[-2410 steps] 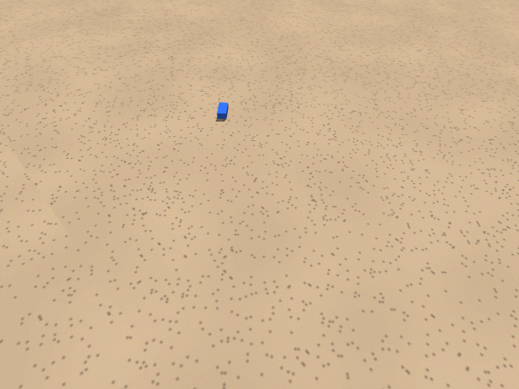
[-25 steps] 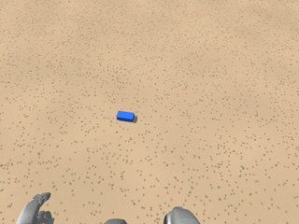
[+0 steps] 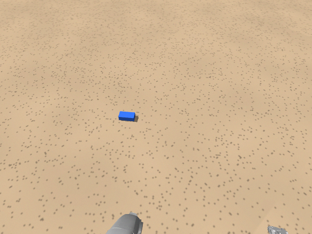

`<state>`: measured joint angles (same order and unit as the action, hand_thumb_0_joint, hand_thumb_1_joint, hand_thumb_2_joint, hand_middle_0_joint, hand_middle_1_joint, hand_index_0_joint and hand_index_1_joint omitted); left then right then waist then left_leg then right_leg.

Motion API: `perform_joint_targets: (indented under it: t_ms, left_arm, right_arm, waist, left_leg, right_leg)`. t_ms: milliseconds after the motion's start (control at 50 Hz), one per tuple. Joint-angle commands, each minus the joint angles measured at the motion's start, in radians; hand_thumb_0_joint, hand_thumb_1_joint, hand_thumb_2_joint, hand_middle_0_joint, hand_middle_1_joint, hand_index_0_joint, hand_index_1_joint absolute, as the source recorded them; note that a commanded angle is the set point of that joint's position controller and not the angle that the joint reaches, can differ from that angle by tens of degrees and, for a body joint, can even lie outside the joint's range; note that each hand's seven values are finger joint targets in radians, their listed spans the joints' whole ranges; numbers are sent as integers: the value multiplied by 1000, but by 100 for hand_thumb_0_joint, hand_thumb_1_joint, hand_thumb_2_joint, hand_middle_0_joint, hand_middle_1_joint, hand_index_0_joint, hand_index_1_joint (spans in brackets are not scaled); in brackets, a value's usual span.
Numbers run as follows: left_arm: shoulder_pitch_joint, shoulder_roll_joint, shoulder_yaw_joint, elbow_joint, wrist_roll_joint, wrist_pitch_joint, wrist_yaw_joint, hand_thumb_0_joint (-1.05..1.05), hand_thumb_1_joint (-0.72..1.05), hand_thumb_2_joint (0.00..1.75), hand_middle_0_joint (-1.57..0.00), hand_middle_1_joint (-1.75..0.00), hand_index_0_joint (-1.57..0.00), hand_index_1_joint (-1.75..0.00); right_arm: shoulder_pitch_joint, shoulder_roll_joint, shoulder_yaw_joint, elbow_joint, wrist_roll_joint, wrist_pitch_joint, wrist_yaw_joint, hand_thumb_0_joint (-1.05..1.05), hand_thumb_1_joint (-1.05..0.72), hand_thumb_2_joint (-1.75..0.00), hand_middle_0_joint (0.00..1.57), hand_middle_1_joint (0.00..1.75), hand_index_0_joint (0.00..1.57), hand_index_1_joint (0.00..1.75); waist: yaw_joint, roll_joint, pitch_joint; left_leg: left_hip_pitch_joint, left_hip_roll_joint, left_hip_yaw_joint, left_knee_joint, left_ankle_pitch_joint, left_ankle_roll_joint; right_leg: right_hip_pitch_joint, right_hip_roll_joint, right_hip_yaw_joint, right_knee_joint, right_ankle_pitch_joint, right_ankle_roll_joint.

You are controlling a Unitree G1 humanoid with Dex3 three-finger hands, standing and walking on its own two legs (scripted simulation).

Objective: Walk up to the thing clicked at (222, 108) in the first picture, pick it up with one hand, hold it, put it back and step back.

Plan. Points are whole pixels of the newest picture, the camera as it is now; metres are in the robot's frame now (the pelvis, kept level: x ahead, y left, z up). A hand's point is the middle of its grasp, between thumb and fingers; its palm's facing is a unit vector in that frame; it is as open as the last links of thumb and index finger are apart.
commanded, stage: step back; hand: left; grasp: from above
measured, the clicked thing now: (127, 116) +1.02 +0.28 -0.74
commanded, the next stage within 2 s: stand in 1.02 s
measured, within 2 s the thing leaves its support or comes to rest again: neither
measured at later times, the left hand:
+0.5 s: hand out of the picture +0.04 +0.27 -0.14, palm faces +0.09 -0.92 -0.39, open 7.4 cm
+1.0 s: hand out of the picture +0.09 +0.29 -0.14, palm faces +0.12 -0.94 -0.33, open 7.4 cm
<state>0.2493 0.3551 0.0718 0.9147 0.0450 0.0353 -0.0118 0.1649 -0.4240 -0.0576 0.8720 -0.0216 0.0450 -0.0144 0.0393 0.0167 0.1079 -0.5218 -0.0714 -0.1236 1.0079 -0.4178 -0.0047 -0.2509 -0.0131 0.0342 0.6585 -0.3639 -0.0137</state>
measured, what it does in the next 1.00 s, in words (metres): steps on the spot: left foot, then right foot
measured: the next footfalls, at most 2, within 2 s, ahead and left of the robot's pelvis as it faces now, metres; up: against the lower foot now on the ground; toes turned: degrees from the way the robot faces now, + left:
left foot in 0.16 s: +0.01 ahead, +0.14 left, +0.00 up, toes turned +3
right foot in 0.44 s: +0.07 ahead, -0.11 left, +0.00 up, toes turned +2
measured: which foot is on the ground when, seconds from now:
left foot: up 0.00-0.14, down 0.16-0.46, up 0.48-0.68, down 0.70-1.00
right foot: down 0.00-0.20, up 0.22-0.42, down 0.44-1.00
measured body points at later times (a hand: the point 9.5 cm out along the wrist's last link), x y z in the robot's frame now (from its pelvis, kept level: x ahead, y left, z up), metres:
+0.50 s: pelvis -0.01 -0.01 +0.00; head -0.01 -0.01 +0.45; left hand +0.04 +0.31 -0.11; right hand +0.06 -0.32 -0.13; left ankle -0.03 +0.13 -0.71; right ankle +0.03 -0.12 -0.73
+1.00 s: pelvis +0.03 +0.02 +0.01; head +0.04 +0.04 +0.46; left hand +0.08 +0.34 -0.12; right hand +0.17 -0.25 -0.11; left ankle +0.04 +0.14 -0.72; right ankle +0.03 -0.12 -0.72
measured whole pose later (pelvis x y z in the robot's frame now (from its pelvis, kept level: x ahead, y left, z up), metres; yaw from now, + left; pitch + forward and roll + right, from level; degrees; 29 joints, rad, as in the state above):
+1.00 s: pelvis +0.03 +0.02 +0.01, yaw +5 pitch -2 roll -1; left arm 0.10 0.37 0.04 1.07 0.00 -0.02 0.00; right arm 0.06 -0.31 0.00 1.08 -0.01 -0.02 0.01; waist 0.03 -0.02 0.07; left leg -0.22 0.02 0.01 0.50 -0.24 0.00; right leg -0.17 -0.04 -0.03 0.47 -0.26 0.03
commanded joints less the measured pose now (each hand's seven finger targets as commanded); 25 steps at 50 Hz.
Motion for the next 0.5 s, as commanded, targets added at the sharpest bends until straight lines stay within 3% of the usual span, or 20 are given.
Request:
perform_joint_targets:
  t_ms: [0,40,60,100,120,140,160,180,200,220,240,280,320,340,380,400,420,440,460,480]
  left_arm:
    - [-101,304,85,-117,9,-60,23,0,90,90,-20,-30,-20,-30]
    - [-59,309,86,-98,12,-62,22,0,90,90,-20,-30,-20,-30]
    - [-63,322,88,-96,11,-63,20,0,90,90,-20,-30,-20,-30]
    - [-76,314,76,-88,1,-56,12,0,90,90,-20,-30,-20,-30]
    - [-90,309,69,-90,-4,-48,10,0,90,90,-20,-30,-20,-30]
    - [-73,265,50,-85,-4,-43,8,0,90,90,-20,-30,-20,-30]
    - [-54,207,33,-87,-11,-42,5,0,90,90,-20,-30,-20,-30]
    - [-120,216,38,-86,-28,-43,7,0,90,90,-20,-30,-20,-30]
    - [-153,282,60,-84,-15,-45,9,0,90,90,-20,-30,-20,-30]
    - [-124,260,55,-71,-22,-49,3,0,90,90,-20,-30,-20,-30]
    - [-98,242,53,-56,-28,-55,-1,0,90,90,-20,-30,-20,-30]
    - [-62,240,52,-37,-22,-64,-8,0,90,90,-20,-30,-20,-30]
    - [-65,221,52,-33,-20,-68,-13,0,90,90,-20,-30,-20,-30]
    - [-51,218,54,-23,-19,-71,-11,0,90,90,-20,-30,-20,-30]
    - [-16,203,56,5,-13,-78,-2,0,90,90,-20,-30,-20,-30]
    - [19,208,59,22,-9,-85,8,0,90,90,-20,-30,-20,-30]
    - [42,255,73,23,3,-93,18,0,90,90,-20,-30,-20,-30]
    - [33,345,86,10,2,-98,22,0,90,90,-20,-30,-20,-30]
    - [-18,366,86,-15,-2,-98,18,0,90,90,-20,-30,-20,-30]
    - [-43,330,79,-22,-12,-102,18,0,90,90,-20,-30,-20,-30]
  right_arm:
    - [16,-175,-53,-50,-6,-37,4,0,-90,-90,20,30,20,30]
    - [-28,-164,-52,-49,-16,-45,17,0,-90,-90,20,30,20,30]
    - [-32,-160,-49,-46,-17,-51,22,0,-90,-90,20,30,20,30]
    - [12,-150,-51,-5,-13,-65,26,0,-90,-90,20,30,20,30]
    - [60,-142,-55,20,-10,-72,25,0,-90,-90,20,30,20,30]
    - [100,-145,-63,44,-12,-82,20,0,-90,-90,20,30,20,30]
    - [122,-198,-78,50,-21,-90,15,0,-90,-90,20,30,20,30]
    - [132,-294,-88,46,-23,-90,15,0,-90,-90,20,30,20,30]
    - [109,-320,-99,32,-18,-95,17,0,-90,-90,20,30,20,30]
    - [66,-262,-81,27,-19,-105,14,0,-90,-90,20,30,20,30]
    - [51,-231,-66,23,-20,-109,11,0,-90,-90,20,30,20,30]
    - [50,-232,-74,29,-19,-107,13,0,-90,-90,20,30,20,30]
    - [59,-224,-73,25,-22,-100,19,0,-90,-90,20,30,20,30]
    - [48,-222,-70,18,-19,-94,20,0,-90,-90,20,30,20,30]
    - [10,-198,-60,8,-9,-75,22,0,-90,-90,20,30,20,30]
    - [11,-142,-38,4,0,-69,19,0,-90,-90,20,30,20,30]
    - [26,-81,-16,-10,8,-70,16,0,-90,-90,20,30,20,30]
    - [15,-67,-13,-20,7,-68,8,0,-90,-90,20,30,20,30]
    - [14,-153,-39,1,-4,-64,-3,0,-90,-90,20,30,20,30]
    - [47,-170,-44,21,3,-66,1,0,-90,-90,20,30,20,30]
  waist:
    - [-6,-163,-53]
    - [31,-191,-28]
    - [30,-215,-22]
    - [12,-205,-32]
    - [-23,-184,-53]
    - [-40,-109,-81]
    - [-51,47,-95]
    - [-78,159,-66]
    - [-85,104,20]
    - [-50,39,30]
    - [-37,47,11]
    - [-45,130,-24]
    - [-59,162,-45]
    - [-48,152,-49]
    - [-10,119,-47]
    - [16,60,-69]
    - [24,-91,-88]
    - [33,-222,-83]
    - [24,-122,-11]
    - [-1,-66,9]
  left_leg:
    - [7,37,17,-8,-17,-25]
    - [-3,57,50,-166,-57,-23]
    - [55,81,63,-256,-87,-19]
    - [205,60,127,-435,-84,-6]
    - [329,40,149,-563,17,16]
    - [429,37,117,-660,63,28]
    - [526,167,-139,-702,-95,72]
    - [394,371,-466,-809,-472,195]
    - [261,426,-521,-855,-495,259]
    - [294,384,-422,-814,-352,243]
    - [328,332,-336,-781,-230,213]
    - [334,300,-225,-748,-140,197]
    - [315,289,-177,-716,-62,196]
    - [257,281,-143,-697,-59,188]
    - [142,235,-66,-594,-40,141]
    - [77,199,-26,-490,-4,102]
    - [-20,116,29,-312,8,60]
    - [-105,14,67,-157,-152,27]
    - [-10,71,-12,-62,-172,19]
    - [-18,89,-23,-38,-122,25]
  right_leg:
    - [-12,-208,232,-299,-187,-166]
    - [39,-225,260,-330,-336,-170]
    - [14,-253,278,-339,-352,-175]
    - [-40,-233,229,-317,-307,-164]
    - [-85,-215,185,-271,-269,-140]
    - [-99,-162,117,-163,-185,-110]
    - [-265,-79,38,-17,-178,-53]
    - [-328,11,-67,157,-220,-10]
    - [-304,-24,23,270,-209,-13]
    - [-300,-45,56,278,-132,-15]
    - [-294,-46,61,256,-101,-14]
    - [-237,-41,-3,164,-99,-12]
    - [-149,-14,-42,71,-112,-2]
    - [-73,-3,-60,18,-67,-2]
    - [99,46,-106,-170,43,-12]
    - [214,37,-63,-239,76,-15]
    - [288,-88,153,-321,-12,-43]
    - [220,-321,485,-440,-212,-148]
    - [21,-410,549,-450,-278,-234]
    - [37,-368,474,-434,-222,-238]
